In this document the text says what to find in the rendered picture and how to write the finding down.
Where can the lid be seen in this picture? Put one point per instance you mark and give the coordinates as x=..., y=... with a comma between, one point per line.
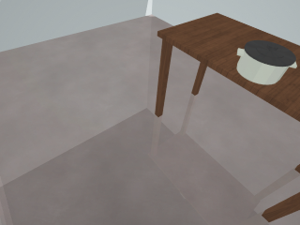
x=282, y=57

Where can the pot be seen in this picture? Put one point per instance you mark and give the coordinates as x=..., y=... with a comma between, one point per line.
x=258, y=72

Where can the table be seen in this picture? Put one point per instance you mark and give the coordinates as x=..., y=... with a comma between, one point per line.
x=214, y=40

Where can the knob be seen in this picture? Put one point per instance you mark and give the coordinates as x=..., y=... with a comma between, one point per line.
x=272, y=46

